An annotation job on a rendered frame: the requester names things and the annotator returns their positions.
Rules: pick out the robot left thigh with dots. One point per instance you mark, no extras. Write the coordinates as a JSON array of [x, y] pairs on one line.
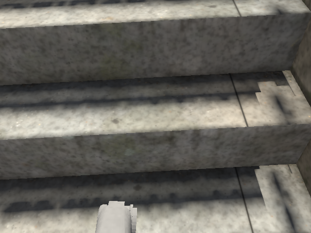
[[117, 218]]

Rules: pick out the robot left shin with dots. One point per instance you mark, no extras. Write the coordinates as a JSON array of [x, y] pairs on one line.
[[100, 208]]

